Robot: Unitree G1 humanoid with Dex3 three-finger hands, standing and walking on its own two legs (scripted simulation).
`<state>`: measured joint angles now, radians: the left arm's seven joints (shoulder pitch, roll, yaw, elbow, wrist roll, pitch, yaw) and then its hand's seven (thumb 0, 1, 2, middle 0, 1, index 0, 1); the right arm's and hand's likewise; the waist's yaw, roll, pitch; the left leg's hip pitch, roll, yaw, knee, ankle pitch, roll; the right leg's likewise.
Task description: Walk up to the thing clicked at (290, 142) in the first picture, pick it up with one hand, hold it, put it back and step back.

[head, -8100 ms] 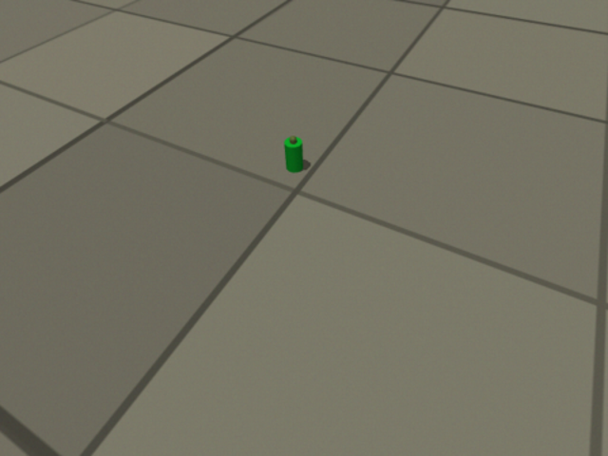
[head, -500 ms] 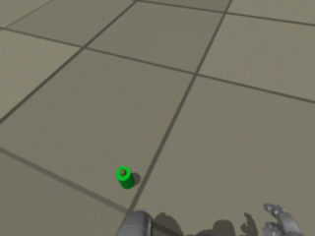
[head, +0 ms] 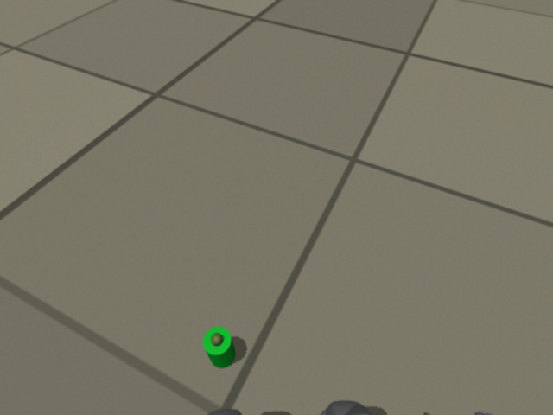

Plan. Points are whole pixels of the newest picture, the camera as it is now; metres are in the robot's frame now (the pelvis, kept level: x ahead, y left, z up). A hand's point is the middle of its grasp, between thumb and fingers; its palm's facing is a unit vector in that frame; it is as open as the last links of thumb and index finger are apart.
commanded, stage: walk up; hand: left
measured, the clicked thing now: (219, 346) +0.40 +0.21 -0.67
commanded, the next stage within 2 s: none
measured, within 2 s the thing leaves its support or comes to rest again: neither
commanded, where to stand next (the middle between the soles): +0.04 +0.00 m, yaw -1 degrees
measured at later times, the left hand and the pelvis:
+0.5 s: hand out of the picture +0.14 +0.23 -0.15, palm faces -0.05 -0.93 -0.37, open 7.4 cm; pelvis +0.02 -0.03 -0.01, yaw -1 degrees
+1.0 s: hand out of the picture +0.11 +0.23 -0.14, palm faces +0.01 -0.93 -0.36, open 7.4 cm; pelvis +0.02 -0.03 +0.01, yaw +0 degrees
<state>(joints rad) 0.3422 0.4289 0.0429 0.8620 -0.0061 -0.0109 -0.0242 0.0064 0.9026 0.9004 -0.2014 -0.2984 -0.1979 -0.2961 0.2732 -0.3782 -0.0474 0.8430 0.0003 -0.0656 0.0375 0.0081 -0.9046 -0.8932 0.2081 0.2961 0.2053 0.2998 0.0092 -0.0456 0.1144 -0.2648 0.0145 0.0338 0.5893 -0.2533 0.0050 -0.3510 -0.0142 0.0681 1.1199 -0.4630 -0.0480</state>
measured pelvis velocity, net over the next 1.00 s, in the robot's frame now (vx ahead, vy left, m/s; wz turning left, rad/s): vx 0.02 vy -0.03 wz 0.00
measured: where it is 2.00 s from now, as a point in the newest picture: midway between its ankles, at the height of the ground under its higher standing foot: outside the picture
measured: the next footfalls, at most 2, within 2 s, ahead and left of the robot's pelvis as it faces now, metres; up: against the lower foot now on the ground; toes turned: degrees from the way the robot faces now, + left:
right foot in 0.20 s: +0.15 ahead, -0.16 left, +0.00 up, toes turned -2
right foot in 1.66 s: +0.02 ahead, -0.15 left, +0.00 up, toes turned -1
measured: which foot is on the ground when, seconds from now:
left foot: down 0.00-1.00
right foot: up 0.00-0.18, down 0.20-1.00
